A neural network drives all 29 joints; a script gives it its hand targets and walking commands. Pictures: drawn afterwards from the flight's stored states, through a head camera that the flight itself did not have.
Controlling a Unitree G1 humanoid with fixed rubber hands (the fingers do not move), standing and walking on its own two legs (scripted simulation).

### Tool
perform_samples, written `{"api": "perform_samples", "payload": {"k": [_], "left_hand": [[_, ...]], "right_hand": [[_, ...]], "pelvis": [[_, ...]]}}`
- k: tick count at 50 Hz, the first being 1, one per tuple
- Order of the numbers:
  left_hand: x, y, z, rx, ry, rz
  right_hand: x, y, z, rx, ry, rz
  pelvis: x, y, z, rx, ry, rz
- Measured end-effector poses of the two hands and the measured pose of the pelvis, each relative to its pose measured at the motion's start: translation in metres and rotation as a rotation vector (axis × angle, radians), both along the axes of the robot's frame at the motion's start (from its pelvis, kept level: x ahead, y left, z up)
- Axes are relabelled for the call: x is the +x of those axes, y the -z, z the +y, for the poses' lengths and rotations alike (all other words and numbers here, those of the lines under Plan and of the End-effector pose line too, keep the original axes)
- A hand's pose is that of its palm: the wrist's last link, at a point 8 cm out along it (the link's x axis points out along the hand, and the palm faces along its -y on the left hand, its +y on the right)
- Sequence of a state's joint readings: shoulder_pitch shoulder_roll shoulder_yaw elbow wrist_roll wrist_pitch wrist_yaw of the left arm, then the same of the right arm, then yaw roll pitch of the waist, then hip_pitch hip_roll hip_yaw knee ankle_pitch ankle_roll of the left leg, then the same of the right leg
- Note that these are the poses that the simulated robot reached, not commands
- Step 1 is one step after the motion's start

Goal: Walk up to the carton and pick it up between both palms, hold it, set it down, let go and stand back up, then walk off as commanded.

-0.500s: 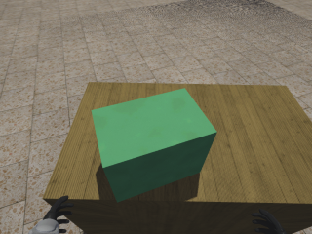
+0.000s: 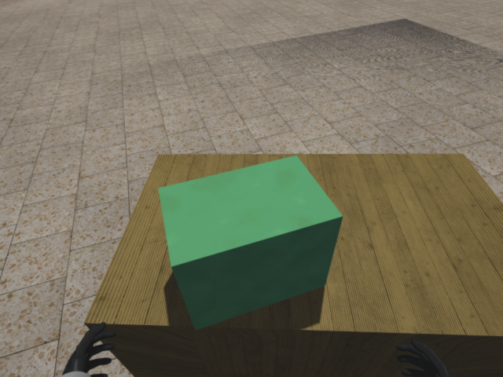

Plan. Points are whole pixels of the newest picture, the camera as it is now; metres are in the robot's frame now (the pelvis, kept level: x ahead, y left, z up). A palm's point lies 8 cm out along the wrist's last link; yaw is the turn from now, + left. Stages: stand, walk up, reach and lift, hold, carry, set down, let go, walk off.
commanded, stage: reach and lift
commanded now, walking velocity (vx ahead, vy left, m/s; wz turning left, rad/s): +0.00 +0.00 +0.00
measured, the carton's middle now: (247, 240) +0.39 +0.03 -0.01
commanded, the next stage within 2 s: none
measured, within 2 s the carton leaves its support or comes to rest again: neither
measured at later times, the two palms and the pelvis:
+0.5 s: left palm (83, 364) +0.16 +0.26 -0.01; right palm (437, 364) +0.19 -0.26 -0.03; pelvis +0.02 +0.02 +0.01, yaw +1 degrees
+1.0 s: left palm (115, 358) +0.17 +0.21 +0.01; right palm (459, 342) +0.20 -0.28 +0.01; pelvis +0.01 +0.00 +0.00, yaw +0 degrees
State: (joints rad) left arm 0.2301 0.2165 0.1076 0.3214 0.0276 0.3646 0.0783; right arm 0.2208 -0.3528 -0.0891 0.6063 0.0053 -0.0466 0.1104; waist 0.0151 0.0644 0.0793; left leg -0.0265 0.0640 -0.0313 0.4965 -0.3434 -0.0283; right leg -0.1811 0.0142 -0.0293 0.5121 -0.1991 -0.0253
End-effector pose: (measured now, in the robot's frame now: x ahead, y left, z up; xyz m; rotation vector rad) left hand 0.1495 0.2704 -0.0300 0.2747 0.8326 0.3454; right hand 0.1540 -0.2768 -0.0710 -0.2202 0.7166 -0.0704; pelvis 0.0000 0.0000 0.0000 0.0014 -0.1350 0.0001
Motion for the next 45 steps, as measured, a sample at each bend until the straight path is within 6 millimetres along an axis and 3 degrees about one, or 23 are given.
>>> {"api": "perform_samples", "payload": {"k": [7,13,25,31,37,45], "left_hand": [[0.007,-0.003,-0.017,-0.058,-0.022,-0.076],[0.008,0.003,-0.021,-0.089,-0.038,-0.115],[0.014,-0.017,-0.01,-0.06,-0.008,-0.26],[0.019,-0.016,-0.032,-0.099,0.015,-0.294],[0.024,-0.019,-0.055,-0.138,-0.011,-0.368],[0.02,-0.031,-0.063,-0.119,-0.06,-0.464]], "right_hand": [[0.025,-0.025,-0.003,-0.005,-0.058,-0.054],[0.033,-0.037,0.003,-0.003,-0.086,-0.05],[0.031,-0.038,0.016,0.093,-0.038,-0.147],[0.028,-0.041,0.009,0.115,-0.042,-0.18],[0.028,-0.052,0.0,0.102,-0.097,-0.188],[0.041,-0.072,-0.01,0.093,-0.166,-0.262]], "pelvis": [[0.007,-0.005,-0.01,0.007,-0.019,0.032],[0.006,-0.008,-0.011,0.002,-0.033,0.067],[0.018,-0.009,0.018,-0.015,-0.024,0.093],[0.021,-0.009,0.026,-0.019,-0.008,0.093],[0.018,-0.008,0.022,-0.017,0.006,0.111],[0.012,-0.006,0.009,-0.014,0.004,0.129]]}}
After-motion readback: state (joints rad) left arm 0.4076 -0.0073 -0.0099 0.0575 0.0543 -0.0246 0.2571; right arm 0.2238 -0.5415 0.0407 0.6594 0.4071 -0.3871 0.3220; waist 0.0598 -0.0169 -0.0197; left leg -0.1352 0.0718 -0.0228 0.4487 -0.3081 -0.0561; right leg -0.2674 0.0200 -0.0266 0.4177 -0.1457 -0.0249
